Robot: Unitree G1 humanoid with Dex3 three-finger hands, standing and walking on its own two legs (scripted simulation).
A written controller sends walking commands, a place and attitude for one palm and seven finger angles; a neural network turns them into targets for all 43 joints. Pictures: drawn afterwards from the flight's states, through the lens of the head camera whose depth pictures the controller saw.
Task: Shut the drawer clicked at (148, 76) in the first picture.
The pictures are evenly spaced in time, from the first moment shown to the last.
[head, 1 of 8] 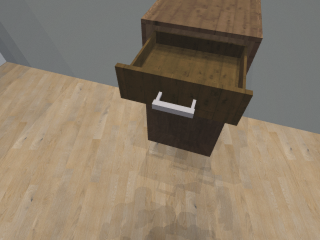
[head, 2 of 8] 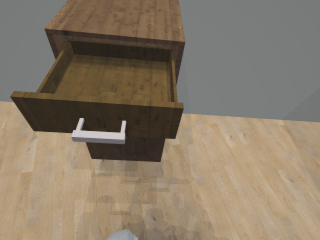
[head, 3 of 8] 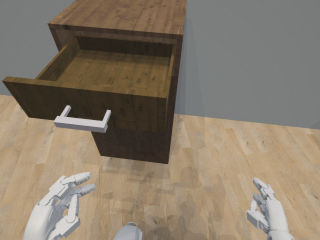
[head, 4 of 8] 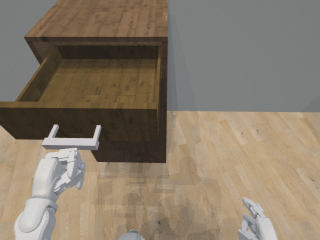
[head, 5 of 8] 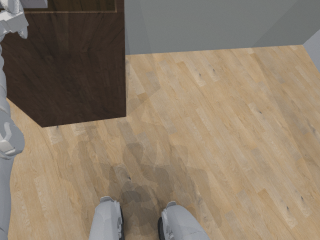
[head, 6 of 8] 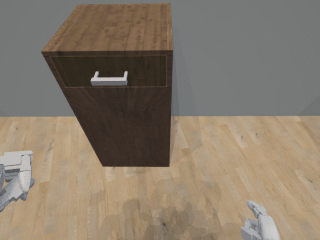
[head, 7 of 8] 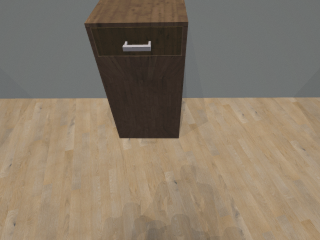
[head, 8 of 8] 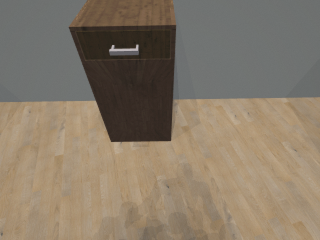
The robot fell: no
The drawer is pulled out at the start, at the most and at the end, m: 0.30 0.30 0.00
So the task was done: yes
